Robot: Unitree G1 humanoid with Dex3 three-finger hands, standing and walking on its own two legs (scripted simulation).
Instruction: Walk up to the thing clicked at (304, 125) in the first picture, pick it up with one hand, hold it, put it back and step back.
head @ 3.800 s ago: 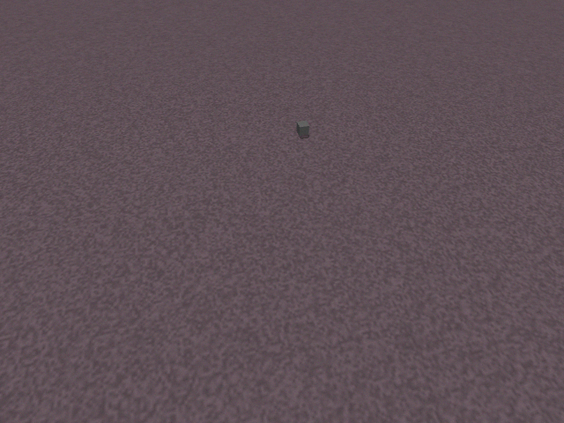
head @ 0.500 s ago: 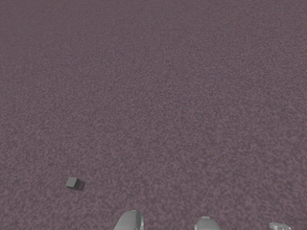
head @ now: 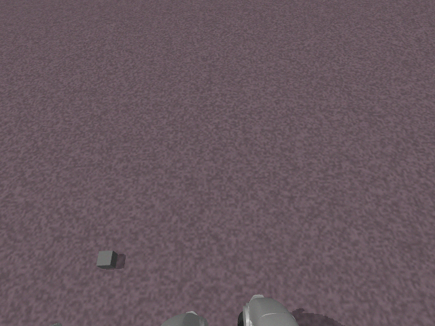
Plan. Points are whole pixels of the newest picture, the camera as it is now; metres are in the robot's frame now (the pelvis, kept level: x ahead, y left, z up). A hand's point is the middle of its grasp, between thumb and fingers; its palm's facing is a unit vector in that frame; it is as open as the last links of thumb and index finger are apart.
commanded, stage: walk up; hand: left
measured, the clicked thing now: (107, 259) +0.44 +0.49 -0.71
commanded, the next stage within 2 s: none
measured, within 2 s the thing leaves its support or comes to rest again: neither
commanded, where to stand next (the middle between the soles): +0.04 +0.28 m, yaw -9 degrees
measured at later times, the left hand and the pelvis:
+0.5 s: hand out of the picture +0.04 +0.59 -0.14, palm faces -0.04 -0.76 -0.65, open 7.4 cm; pelvis -0.06 +0.24 -0.03, yaw -5 degrees
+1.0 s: hand out of the picture +0.10 +0.55 -0.13, palm faces -0.23 -0.90 -0.37, open 7.4 cm; pelvis -0.07 +0.32 +0.01, yaw -13 degrees
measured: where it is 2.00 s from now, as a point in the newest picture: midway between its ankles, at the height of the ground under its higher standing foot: outside the picture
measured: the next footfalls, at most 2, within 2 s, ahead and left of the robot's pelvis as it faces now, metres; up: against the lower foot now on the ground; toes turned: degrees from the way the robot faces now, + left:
left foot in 0.38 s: +0.03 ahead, +0.41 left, +0.00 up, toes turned -11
right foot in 0.74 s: -0.05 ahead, +0.20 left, +0.00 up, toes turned -11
